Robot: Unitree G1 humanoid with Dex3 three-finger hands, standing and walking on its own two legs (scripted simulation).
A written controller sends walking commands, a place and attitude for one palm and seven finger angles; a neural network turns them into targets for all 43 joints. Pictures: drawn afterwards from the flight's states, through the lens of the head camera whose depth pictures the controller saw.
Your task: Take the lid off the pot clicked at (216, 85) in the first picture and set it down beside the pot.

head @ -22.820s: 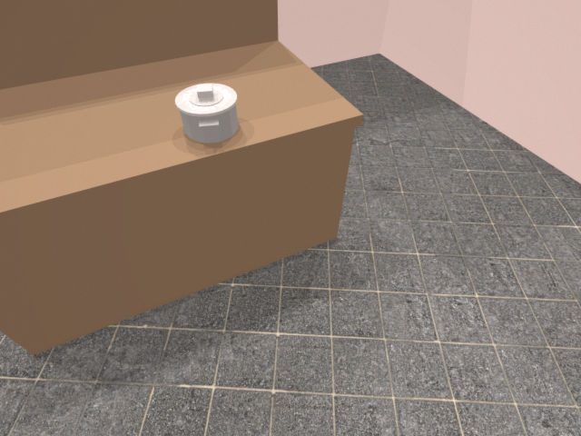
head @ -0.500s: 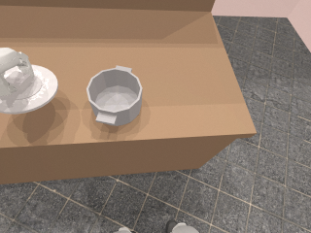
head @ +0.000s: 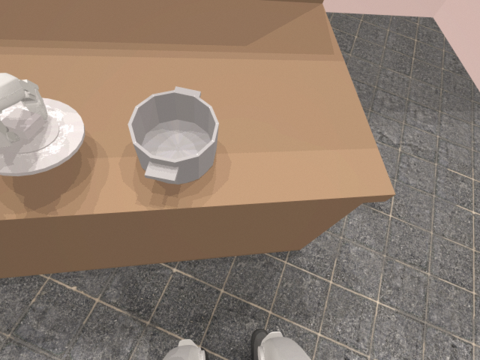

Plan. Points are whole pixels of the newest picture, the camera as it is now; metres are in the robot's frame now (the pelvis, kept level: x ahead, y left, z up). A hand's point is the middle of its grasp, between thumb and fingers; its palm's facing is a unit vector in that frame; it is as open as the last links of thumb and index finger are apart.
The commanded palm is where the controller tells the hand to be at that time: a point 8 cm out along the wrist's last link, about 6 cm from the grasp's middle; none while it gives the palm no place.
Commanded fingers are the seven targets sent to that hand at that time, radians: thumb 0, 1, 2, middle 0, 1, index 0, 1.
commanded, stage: lower the lid onto the table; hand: left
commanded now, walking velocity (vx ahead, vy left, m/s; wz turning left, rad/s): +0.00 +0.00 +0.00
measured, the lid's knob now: (22, 123) +0.50 +0.33 +0.02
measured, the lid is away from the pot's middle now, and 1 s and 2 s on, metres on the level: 0.24 0.26 0.26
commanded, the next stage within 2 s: open the fingers wide in 0.76 s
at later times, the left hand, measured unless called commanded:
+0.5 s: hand (17, 132) +0.49 +0.35 +0.00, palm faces -0.50 -0.12 -0.86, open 7.6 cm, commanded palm +0.55 +0.32 +0.05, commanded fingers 0.00 0.70 0.92 -1.19 -1.19 -0.78 -1.07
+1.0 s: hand (21, 143) +0.49 +0.35 -0.02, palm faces -0.47 -0.13 -0.87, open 7.6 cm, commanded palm +0.53 +0.31 +0.03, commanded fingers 0.00 0.58 0.81 -1.01 -1.15 -0.68 -1.06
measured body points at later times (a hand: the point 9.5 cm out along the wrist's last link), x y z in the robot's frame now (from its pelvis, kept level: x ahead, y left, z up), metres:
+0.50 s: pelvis +0.00 +0.02 -0.02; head +0.16 +0.07 +0.40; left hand +0.51 +0.35 +0.05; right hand -0.04 -0.26 -0.11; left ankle -0.03 +0.05 -0.71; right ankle +0.01 -0.17 -0.71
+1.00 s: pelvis +0.00 +0.03 -0.02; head +0.15 +0.09 +0.39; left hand +0.51 +0.36 +0.03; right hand -0.04 -0.23 -0.12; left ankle -0.03 +0.05 -0.71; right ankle +0.02 -0.17 -0.71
